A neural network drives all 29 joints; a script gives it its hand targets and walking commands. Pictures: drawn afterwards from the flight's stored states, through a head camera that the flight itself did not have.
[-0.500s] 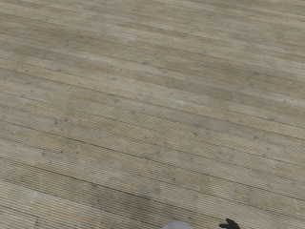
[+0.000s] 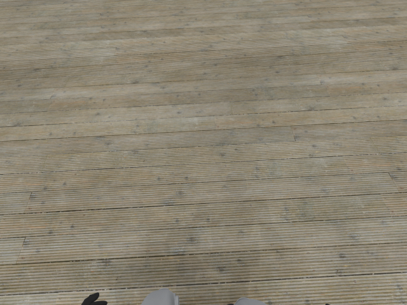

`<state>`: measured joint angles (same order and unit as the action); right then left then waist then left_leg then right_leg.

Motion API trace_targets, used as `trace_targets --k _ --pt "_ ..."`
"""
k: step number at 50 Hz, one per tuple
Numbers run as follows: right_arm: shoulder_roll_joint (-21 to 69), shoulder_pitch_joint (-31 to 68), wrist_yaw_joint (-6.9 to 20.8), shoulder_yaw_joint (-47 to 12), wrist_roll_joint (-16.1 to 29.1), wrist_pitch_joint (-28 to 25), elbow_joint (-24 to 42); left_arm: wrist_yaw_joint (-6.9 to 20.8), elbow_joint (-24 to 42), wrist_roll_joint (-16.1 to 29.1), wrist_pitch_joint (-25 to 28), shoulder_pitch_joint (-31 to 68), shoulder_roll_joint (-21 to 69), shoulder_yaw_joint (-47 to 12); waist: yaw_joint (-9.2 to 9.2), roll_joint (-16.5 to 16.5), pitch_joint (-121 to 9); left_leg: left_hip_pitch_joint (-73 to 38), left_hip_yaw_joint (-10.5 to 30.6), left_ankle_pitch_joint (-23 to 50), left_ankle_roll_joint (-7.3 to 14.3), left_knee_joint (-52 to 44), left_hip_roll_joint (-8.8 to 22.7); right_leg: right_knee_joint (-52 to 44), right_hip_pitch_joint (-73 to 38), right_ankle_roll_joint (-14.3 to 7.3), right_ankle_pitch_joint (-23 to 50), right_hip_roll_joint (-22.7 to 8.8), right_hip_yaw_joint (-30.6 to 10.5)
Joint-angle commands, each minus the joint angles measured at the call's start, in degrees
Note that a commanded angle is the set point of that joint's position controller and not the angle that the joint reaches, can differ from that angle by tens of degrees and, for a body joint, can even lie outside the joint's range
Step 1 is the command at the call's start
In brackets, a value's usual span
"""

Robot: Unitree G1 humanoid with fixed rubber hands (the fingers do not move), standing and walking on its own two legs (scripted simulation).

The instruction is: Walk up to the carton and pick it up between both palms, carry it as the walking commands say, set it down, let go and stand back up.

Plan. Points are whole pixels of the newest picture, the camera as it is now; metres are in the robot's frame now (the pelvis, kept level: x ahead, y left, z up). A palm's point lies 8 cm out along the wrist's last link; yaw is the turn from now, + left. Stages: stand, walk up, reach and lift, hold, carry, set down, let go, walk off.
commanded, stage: walk up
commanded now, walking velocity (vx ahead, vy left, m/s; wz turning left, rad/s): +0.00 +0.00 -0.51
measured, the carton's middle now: out of the picture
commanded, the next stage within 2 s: none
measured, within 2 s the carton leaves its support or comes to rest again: neither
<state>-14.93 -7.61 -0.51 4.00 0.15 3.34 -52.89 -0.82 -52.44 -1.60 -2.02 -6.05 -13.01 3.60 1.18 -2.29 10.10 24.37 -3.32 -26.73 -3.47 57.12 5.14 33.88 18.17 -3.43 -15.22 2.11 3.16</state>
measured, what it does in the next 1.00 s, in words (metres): steps on the spot, turning right: left foot, then right foot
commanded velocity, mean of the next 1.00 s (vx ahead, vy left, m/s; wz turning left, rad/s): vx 0.01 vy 0.00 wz -0.50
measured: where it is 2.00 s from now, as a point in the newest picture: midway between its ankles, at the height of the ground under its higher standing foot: (252, 299)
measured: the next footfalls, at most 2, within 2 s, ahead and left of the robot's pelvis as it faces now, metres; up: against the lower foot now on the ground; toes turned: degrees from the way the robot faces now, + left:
left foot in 0.16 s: +0.02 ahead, +0.11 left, +0.00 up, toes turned -1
right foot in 0.54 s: -0.05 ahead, -0.15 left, +0.00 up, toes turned -23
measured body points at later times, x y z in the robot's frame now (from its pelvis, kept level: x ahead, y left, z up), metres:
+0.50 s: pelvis -0.04 +0.00 +0.00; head +0.00 +0.00 +0.45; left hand +0.12 +0.22 -0.15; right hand -0.04 -0.26 -0.13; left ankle -0.02 +0.11 -0.73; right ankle -0.09 -0.13 -0.71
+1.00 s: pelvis -0.08 -0.01 +0.00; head -0.04 +0.00 +0.45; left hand +0.12 +0.17 -0.16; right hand -0.12 -0.28 -0.12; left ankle -0.01 +0.08 -0.73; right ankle -0.13 -0.11 -0.67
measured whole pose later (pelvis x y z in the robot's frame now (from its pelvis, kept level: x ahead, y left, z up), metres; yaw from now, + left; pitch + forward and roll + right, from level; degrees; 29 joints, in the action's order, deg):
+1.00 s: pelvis -0.08 -0.01 +0.00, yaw -32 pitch -2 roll +0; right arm -11.3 -7.4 -1.6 1.4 -1.0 1.3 -49.3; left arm 1.4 -53.1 -1.2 -5.0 -9.7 -14.3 4.2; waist 0.2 3.1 6.2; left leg 15.3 -9.6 -17.7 0.1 35.4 5.6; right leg 60.9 27.7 1.3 -26.8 1.7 -0.5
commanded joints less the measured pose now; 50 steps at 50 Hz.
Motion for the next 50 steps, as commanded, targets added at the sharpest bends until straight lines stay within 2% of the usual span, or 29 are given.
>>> trace_targets --k 1,4,6,7,8,9,10,11,12,14,17,20,24,26,27,28,29,30,33,38,40,42,43,44,45,46,48,49,50 --pt "-3.3 0.17 -0.68 0.1 0.17 -1.28 5.42 -0.28 3.06 -0.25 0.69 -4.88 -10.38 2.38 -3.3 11.92 -16.15 1.15 1.15 -1.43 0.53 -5.73 -2.15 -12.88 -12.74 -7.23 28.64 -17.11 -21.65" --pt "-3.11 -1.06 -1.1 -0.09 0.63 -1.47 5.53 0.07 3.17 -0.45 0.16 -4.16 -10.51 2.23 -2.35 12.35 -16.67 -4.27 1.54 -0.59 1.19 -12.76 -3.38 -13.29 -9.31 -6.39 24.27 -16.83 -24.26" --pt "-3.21 -3.52 -1.41 -0.05 0.83 -1.76 4.9 0.33 3.43 -0.05 -0.26 -3.02 -10.63 1.92 -0.41 10.62 -16.83 -12.37 1.23 3.7 2.3 -22.71 -4.23 -12.75 -3.92 -3.72 19.42 -14.9 -23.69" --pt "-3.75 -5.61 -1.55 0.06 0.89 -2.11 4.52 0.48 3.79 0.62 -0.41 -2.02 -10.46 1.68 1.22 8.05 -17.12 -19.01 1.78 8.2 3.32 -31.6 -3.35 -10.64 0.9 -1.3 15.38 -12.4 -21.02" --pt "-7.14 -7.37 -1.62 0.94 0.24 -2.4 4.3 0.57 4.84 1.19 -0.29 -1.89 -8.03 1.17 2.29 -2.01 -17.48 -24.74 11.65 6.46 5.68 -40.84 5.37 -1.7 8.58 1.76 8.58 -6.69 -15.03" --pt "-11.73 -6.71 -1.74 1.84 -0.98 -2.2 4.66 0.45 6.18 1.0 -0.07 -1.26 -5.04 0.94 2.58 -14.69 -15.0 -26.37 23.47 14.38 11.02 -44.52 20.67 13.17 19.12 4.94 -12.52 2.92 -3.84" --pt "-11.05 -3.75 -1.61 0.86 -0.82 -1.93 5.54 0.09 6.69 0.17 0.14 -0.44 -6.42 1.67 1.82 -9.86 -13.01 -21.69 21.79 21.63 15.75 -41.08 24.38 24.51 18.63 5.87 -19.4 -0.08 -4.2" --pt "-8.91 -3.28 -1.7 0.24 -0.41 -2.13 5.42 0.46 7.12 0.65 -0.41 1.03 -7.4 1.99 2.37 -8.71 -11.64 -17.84 17.58 25.92 17.79 -39.55 23.27 31.24 16.47 5.92 -18.49 -2.75 -5.29" --pt "-6.42 -1.69 -1.83 0.04 -0.45 -2.59 5.32 1.06 5.68 0.42 -0.72 0.16 -7.32 2.26 0.35 -5.62 -10.12 -15.21 13.28 27.93 15.09 -40.12 19.41 33.52 15.03 5.78 -15.33 -2.95 -5.44" --pt "-6.16 0.59 -1.99 -0.04 -0.85 -3.19 4.45 2.0 4.06 0.2 -1.51 -2.3 -7.26 2.25 -1.98 -6.67 -10.03 -14.31 6.68 30.13 11.19 -39.45 14.38 34.17 13.91 6.28 -10.6 -2.1 -5.1" --pt "-5.89 -2.11 -1.64 0.1 -0.72 -3.43 3.91 2.71 4.39 0.86 -1.75 -2.32 -5.61 1.95 -1.13 -9.15 -10.74 -18.71 2.29 36.84 11.01 -37.35 13.42 26.51 12.21 6.49 -10.18 -2.67 -3.08" --pt "-7.53 -5.48 -1.17 1.03 -1.03 -3.37 2.98 2.94 5.0 1.41 -1.69 0.39 -4.46 1.09 0.37 -10.87 -10.41 -22.12 1.4 40.63 11.28 -36.25 14.64 17.25 10.57 6.15 -11.69 -4.13 -0.88" --pt "-9.59 -7.06 -0.57 1.54 -1.21 -2.7 2.43 2.87 4.28 1.55 -0.86 -1.25 -4.86 0.12 -0.15 -10.97 -10.1 -18.91 -0.48 40.04 9.93 -32.32 15.24 4.61 2.13 5.0 -10.74 -4.54 1.13" --pt "-9.84 -6.79 -0.33 1.59 -0.99 -2.14 2.49 2.7 3.32 1.43 0.36 -5.21 -6.68 0.28 -2.58 -5.21 -11.4 -14.42 -3.19 34.2 6.22 -26.44 13.14 -8.75 -6.44 3.85 4.29 -6.23 -0.83" --pt "-8.27 -6.37 -0.28 2.49 -1.36 -2.87 4.2 1.94 2.64 0.38 0.53 -9.02 -11.95 2.01 -4.7 4.15 -14.51 -7.45 -6.97 27.5 2.76 -17.0 8.37 -10.92 -14.46 1.08 17.75 -11.91 -8.38" --pt "-4.88 -3.56 -0.49 1.74 -1.37 -2.99 7.19 1.4 2.59 -0.21 0.76 -12.08 -18.01 3.7 -6.41 20.2 -14.35 6.88 -6.72 -4.27 0.3 -3.77 0.55 -13.57 -20.14 -5.06 39.34 -23.97 -25.38" --pt "-3.62 -1.32 -1.01 1.54 -1.21 -2.06 8.12 1.01 2.24 -0.46 0.73 -11.5 -17.38 3.72 -6.75 17.91 -13.93 6.05 0.71 -10.36 -0.5 3.23 0.38 -14.49 -14.93 -10.15 39.9 -26.64 -27.33" --pt "-5.02 1.43 -0.88 1.51 -0.95 -1.53 8.16 0.73 1.32 -0.71 0.41 -10.51 -15.37 3.39 -7.21 15.81 -11.6 4.82 2.56 -9.62 -0.45 4.73 0.78 -11.94 -11.87 -10.97 39.46 -23.68 -24.36" --pt "-3.88 -3.63 -0.3 1.1 0.07 -1.83 6.09 -0.03 4.41 0.14 0.29 -3.41 -12.15 2.28 -3.18 16.04 -13.46 4.24 1.4 -2.42 0.1 2.03 1.51 -12.28 -11.4 -6.52 29.13 -17.51 -15.17" --pt "-5.21 -1.08 -0.99 0.41 -0.2 -1.43 5.26 0.04 4.59 -0.23 0.36 -3.43 -10.61 2.54 -3.13 12.39 -12.98 0.61 1.06 -1.03 0.71 -9.6 -0.91 -10.48 -9.39 -7.5 25.63 -15.35 -19.21" --pt "-4.87 -3.27 -1.28 0.15 0.38 -1.59 4.62 0.4 4.55 -0.27 -0.02 -2.13 -11.53 2.5 -1.54 12.52 -13.5 -4.0 0.13 0.61 1.36 -15.46 -2.1 -10.34 -6.8 -6.99 21.83 -15.1 -20.68" --pt "-5.06 -7.44 -1.41 -0.06 0.67 -2.07 3.89 0.72 5.35 0.09 -0.46 0.88 -11.7 2.14 1.97 11.03 -14.15 -12.74 -0.56 7.99 2.22 -27.44 -2.69 -8.81 -0.32 -4.1 15.55 -12.57 -19.96" --pt "-7.62 -9.97 -1.57 0.37 0.18 -2.51 3.75 0.79 6.3 0.45 -0.47 2.46 -10.21 1.82 3.87 4.84 -14.9 -19.0 5.7 8.11 4.24 -34.62 2.55 -4.05 6.74 -1.28 10.3 -8.87 -16.68" --pt "-12.64 -11.25 -1.61 1.42 -0.61 -2.62 4.24 0.77 7.57 0.93 -0.27 1.87 -6.26 0.86 5.07 -12.78 -15.19 -24.87 19.87 4.96 7.89 -43.56 16.83 8.62 16.36 2.37 -6.6 -1.18 -6.99" --pt "-15.91 -8.32 -1.56 1.72 -1.56 -2.23 5.79 0.49 7.6 0.58 -0.64 2.05 -6.71 1.13 5.97 -16.34 -12.31 -20.17 24.77 8.39 14.11 -45.86 25.23 21.93 19.58 5.11 -19.24 0.2 -3.76" --pt "-14.45 -5.94 -1.64 1.54 -1.93 -2.03 5.8 0.91 7.76 0.6 -1.21 3.11 -8.17 1.9 6.0 -14.9 -10.2 -15.4 22.46 11.35 16.08 -45.24 24.01 31.23 16.49 5.45 -18.09 -2.6 -6.9" --pt "-9.66 -2.8 -1.7 1.42 -1.36 -2.45 6.1 2.36 5.91 0.71 -1.33 2.38 -8.01 2.45 2.35 -10.11 -6.97 -12.43 13.65 10.49 13.18 -45.08 18.9 35.19 15.76 5.07 -13.18 -3.82 -6.0" --pt "-10.73 -4.08 -2.53 1.48 -1.4 -2.74 4.86 3.25 6.33 -0.36 -1.58 0.77 -8.73 2.92 0.45 -8.24 -7.1 -14.29 14.45 6.44 12.15 -44.61 19.72 37.48 20.15 4.68 -8.42 -4.73 -8.8" --pt "-11.68 -4.61 -1.24 1.72 -1.99 -2.9 4.83 4.43 6.69 -0.67 -0.7 -1.71 -8.88 2.54 -0.36 -15.17 -12.15 -15.44 13.19 -21.26 10.15 -49.63 16.92 33.76 18.38 4.09 -6.47 -6.51 -4.85"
